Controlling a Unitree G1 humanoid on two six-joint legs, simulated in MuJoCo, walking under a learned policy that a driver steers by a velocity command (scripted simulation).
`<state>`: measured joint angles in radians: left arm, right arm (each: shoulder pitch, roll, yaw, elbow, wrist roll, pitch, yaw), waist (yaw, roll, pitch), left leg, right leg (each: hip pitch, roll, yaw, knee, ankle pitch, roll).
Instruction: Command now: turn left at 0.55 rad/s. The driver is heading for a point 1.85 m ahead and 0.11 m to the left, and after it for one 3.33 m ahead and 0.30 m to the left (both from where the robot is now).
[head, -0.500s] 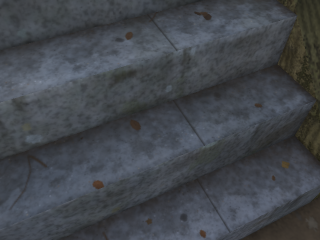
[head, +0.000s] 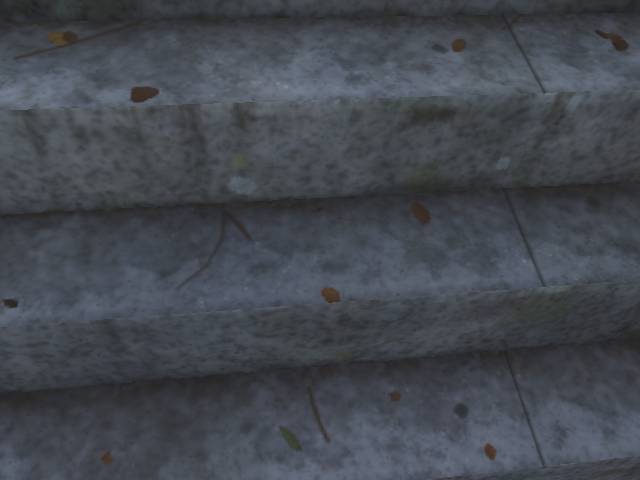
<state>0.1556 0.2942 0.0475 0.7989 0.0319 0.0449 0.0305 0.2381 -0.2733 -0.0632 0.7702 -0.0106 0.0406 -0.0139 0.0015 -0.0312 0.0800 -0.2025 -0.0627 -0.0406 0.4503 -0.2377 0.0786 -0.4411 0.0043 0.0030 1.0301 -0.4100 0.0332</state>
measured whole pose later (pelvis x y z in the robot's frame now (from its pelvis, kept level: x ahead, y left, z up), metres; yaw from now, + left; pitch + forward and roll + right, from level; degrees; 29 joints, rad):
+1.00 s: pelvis -0.08 +0.00 +0.00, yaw +19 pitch -2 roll +0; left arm 0.23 0.24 0.00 1.03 0.01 -0.01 0.02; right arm 0.16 -0.21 0.01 1.00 0.00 -0.02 -0.03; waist 0.03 -0.01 0.04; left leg -0.08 -0.06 -0.05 0.35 -0.23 0.05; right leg -0.14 -0.03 -0.01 0.35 -0.17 0.03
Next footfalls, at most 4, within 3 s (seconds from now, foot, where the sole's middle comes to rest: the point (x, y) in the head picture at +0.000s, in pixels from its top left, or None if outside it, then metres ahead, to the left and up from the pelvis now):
0.34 right None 0.01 -0.11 -0.78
0.70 left None -0.10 0.09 -0.78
1.70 left None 0.15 0.15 -0.78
2.32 right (327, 431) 0.47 -0.01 -0.56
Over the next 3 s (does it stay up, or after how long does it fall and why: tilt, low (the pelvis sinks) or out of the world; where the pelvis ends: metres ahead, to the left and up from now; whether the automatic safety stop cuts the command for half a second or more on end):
stays up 0.50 0.19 0.24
